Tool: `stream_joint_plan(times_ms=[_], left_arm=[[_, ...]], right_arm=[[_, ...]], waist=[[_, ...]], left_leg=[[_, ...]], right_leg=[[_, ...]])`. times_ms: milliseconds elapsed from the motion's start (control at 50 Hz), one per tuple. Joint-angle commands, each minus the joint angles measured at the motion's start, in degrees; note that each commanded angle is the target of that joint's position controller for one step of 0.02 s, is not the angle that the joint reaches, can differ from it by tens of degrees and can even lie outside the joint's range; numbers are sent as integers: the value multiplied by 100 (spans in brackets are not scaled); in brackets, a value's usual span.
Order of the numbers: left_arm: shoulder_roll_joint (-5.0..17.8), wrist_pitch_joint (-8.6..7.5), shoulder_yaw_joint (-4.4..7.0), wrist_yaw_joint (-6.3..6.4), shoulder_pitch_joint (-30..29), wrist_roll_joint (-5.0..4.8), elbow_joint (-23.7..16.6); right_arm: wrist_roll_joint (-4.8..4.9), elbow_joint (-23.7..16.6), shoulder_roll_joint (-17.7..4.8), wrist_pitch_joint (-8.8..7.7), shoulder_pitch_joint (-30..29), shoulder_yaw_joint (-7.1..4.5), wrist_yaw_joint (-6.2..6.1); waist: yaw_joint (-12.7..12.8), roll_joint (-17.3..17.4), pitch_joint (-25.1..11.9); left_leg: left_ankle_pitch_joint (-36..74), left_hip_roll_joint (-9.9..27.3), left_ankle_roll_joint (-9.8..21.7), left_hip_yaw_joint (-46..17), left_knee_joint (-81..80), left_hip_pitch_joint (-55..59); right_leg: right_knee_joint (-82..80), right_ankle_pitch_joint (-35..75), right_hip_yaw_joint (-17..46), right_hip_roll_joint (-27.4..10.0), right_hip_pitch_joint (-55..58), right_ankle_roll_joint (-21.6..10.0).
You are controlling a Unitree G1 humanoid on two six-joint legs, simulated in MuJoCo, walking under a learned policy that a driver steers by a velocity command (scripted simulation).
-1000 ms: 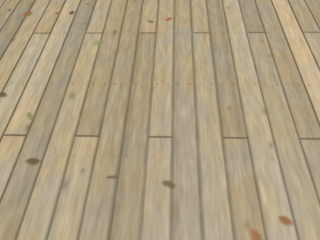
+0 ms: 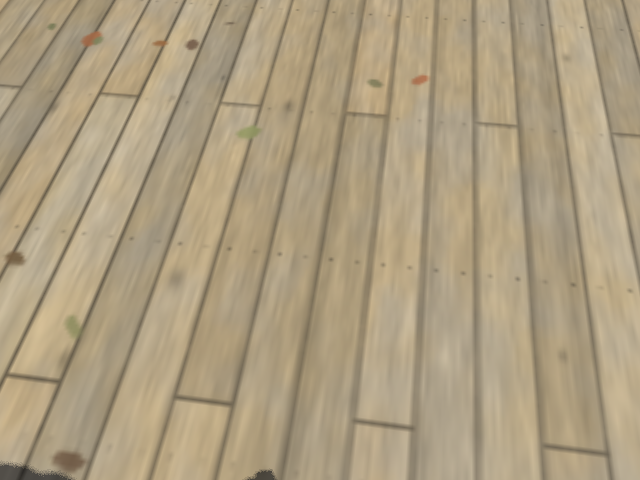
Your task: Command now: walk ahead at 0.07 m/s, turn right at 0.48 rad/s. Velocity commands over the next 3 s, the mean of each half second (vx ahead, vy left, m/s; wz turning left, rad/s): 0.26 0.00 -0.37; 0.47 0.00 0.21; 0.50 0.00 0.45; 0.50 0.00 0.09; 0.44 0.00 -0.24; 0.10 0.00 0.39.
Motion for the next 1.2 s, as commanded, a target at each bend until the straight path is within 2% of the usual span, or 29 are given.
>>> stream_joint_plan(times_ms=[20, 120, 180, 200, 220, 240, 260, 300, 380, 460, 540, 580, 620, 640, 660, 680, 700, 740, 780, 880, 980, 1020, 1060, 1100, 1120, 1140, 1160, 1180, 1200], left_arm=[[1029, 34, 323, 125, -160, -50, -468], [1007, 194, 344, 179, -177, -98, -537], [892, 245, 301, 191, -250, -148, -567], [607, 227, 214, 185, -185, -139, -578], [197, 143, 120, 162, -149, -149, -719], [533, 3, 196, 148, -346, -115, -854], [793, -48, 277, 131, -224, -106, -707], [690, -68, 272, 97, 149, -37, -392], [384, -208, 168, 6, -332, -65, -479], [139, -312, 40, -63, -964, -109, -678], [234, -386, 35, -156, -1150, -183, -729], [334, -426, 62, -187, -972, -210, -699], [589, -443, 209, -118, -77, -186, -419], [877, -443, 320, -46, 857, -127, -248], [1563, -373, 486, 0, 1555, -22, -128], [1210, -370, 412, -8, 1751, 1, -21], [879, -394, 282, -20, 1416, -17, -6], [425, -429, 139, -43, 725, -22, -34], [278, -505, 117, -56, 396, 36, 14], [469, -626, 204, -18, 353, 45, 253], [748, -566, 265, 70, 720, -56, 512], [839, -477, 295, 84, 849, -109, 607], [1000, -370, 334, 120, 854, -122, 618], [1164, -251, 370, 177, 833, -118, 585], [1140, -230, 342, 207, 757, -133, 548], [823, -286, 213, 208, 975, 14, 431], [161, -458, -24, 89, 1382, 53, 161], [774, -683, 103, -15, 763, -116, 93], [860, -775, 117, -55, 261, -292, -107]], right_arm=[[-7, -156, -457, -21, 535, -152, -44], [46, -251, -487, -129, 282, -190, 40], [107, -127, -468, -265, 697, -242, 99], [44, -70, -748, -301, 1079, -315, 62], [-130, -17, -1230, -280, 1255, -418, 62], [-262, -73, -1375, -352, 1001, -469, 118], [-173, -165, -1017, -410, 686, -384, 85], [21, -106, -673, -452, 632, -278, 59], [41, 128, -654, -508, 1133, -253, 67], [103, 279, -840, -467, 1398, -296, 81], [175, 440, -1011, -425, 1624, -331, 161], [224, 500, -1050, -378, 1605, -341, 180], [229, 535, -919, -354, 1544, -277, 180], [162, 447, -623, -394, 1379, -163, 200], [101, 162, -71, -517, 1590, 12, 192], [224, 198, -453, -609, 1451, -96, 153], [334, 153, -804, -630, 1203, -215, 171], [264, 175, -662, -557, 924, -215, 192], [225, 244, -426, -432, 986, -206, 210], [177, 65, -160, -348, 630, -138, 262], [170, -378, -27, -381, -442, -32, 472], [182, -556, -102, -375, -661, -52, 549], [176, -675, -268, -354, -622, -131, 599], [181, -583, -597, -297, 136, -312, 591], [194, -380, -892, -271, 1027, -485, 518], [206, -245, -1384, -184, 1746, -638, 376], [247, -420, -1703, -243, 1367, -637, 372], [185, -496, -1192, -295, 1479, -495, 396], [127, -457, -992, -354, 1314, -431, 393]], waist=[[-168, -711, -1220], [-71, -946, -1152], [-398, -922, -959], [-517, -381, -996], [-400, 1080, -903], [-363, 1383, -392], [-212, 1000, -177], [-141, 743, -228], [-395, 721, -56], [-680, 884, -8], [-758, 912, 64], [-568, 905, 34], [-27, 654, -390], [468, 245, -1084], [571, -1355, -1902], [693, -1328, -1879], [565, -1039, -1172], [258, -814, -441], [-19, -855, -154], [-132, -444, 7], [211, -240, 288], [212, -232, 286], [59, -380, 30], [-421, -572, -562], [-927, -446, -1015], [-1083, 434, -1592], [-425, 1607, -2301], [-856, 748, -2521], [-816, 467, -1677]], left_leg=[[471, -52, -118, 6, -615, 496], [670, -150, -34, 23, -1546, 844], [975, -114, 267, 219, -2900, 1989], [366, 728, 571, -499, -3488, 2651], [-1149, 1880, 1192, -2282, -4137, 2941], [-1884, 2280, 1668, -3470, -4617, 2356], [-1715, 2089, 1567, -3024, -4570, 2246], [-905, 1589, 1224, -2070, -4523, 2482], [168, 1315, 1255, -1188, -4726, 2529], [957, 1250, 1273, -671, -4735, 2381], [1145, 1415, 1360, -614, -4555, 2261], [1344, 1556, 1325, -702, -4377, 2262], [2469, 1283, 1098, -491, -3525, 1823], [2338, 913, 837, -120, -2122, 1119], [541, 152, 393, 583, 17, -914], [-674, 112, 342, -47, 1130, -1555], [-289, 385, 428, -245, 1490, -1829], [546, 672, 424, -102, 1206, -1701], [1066, 790, 386, -122, 981, -1243], [2187, 703, 266, -96, -112, -1222], [2995, 589, 502, 439, -1661, -879], [2717, 514, 656, 558, -1914, -965], [2177, 213, 857, 872, -1978, -570], [1598, -228, 1117, 1156, -1932, 559], [1845, -399, 1342, 1070, -2263, 1978], [1879, 510, 1694, -414, -2352, 3746], [670, 1889, 2911, -3847, -3282, 5352], [240, 1905, 2673, -4106, -3814, 5321], [530, 1717, 2384, -3270, -3883, 4627]], right_leg=[[-860, -39, 1662, -1321, 661, -959], [-918, -1947, 2143, -1178, 534, -774], [-690, -3126, 2169, -859, -138, -480], [215, -3416, 1693, -524, -751, -150], [1801, -3120, 388, 341, -1768, 130], [2695, -2574, 606, -22, -2281, 179], [3069, -2081, 722, -170, -2280, 195], [3335, -1454, 488, -260, -2178, 369], [3007, -620, -64, -544, -2103, 511], [1555, -348, -441, -679, -1328, 590], [681, -615, -617, -592, -543, 459], [251, -604, -645, -556, -31, 263], [-228, -482, -644, -442, 1603, 23], [-207, -551, 88, -1129, 3053, -226], [-367, -1059, 2177, -2655, 4887, -956], [-888, -1881, 3172, -2948, 4465, -1262], [-1014, -2111, 2511, -2761, 3878, -1079], [-1385, -1563, 1405, -2244, 2849, -827], [-1664, -565, 604, -1962, 2135, -668], [-1869, 979, -536, -1868, 1844, -668], [-1947, 1150, -1163, -1953, 2121, -512], [-1689, 1680, -1296, -2089, 2637, -429], [-1064, 3366, -1474, -2122, 3001, -307], [324, 4918, -1597, -2054, 3052, -182], [1572, 4620, -1702, -1868, 2401, -15], [3441, 2029, -1703, -1511, 911, 216], [5526, -2827, -861, -200, -1371, 520], [5731, -2730, 236, -471, -1893, 375], [5451, -2292, 165, -694, -2103, 254]])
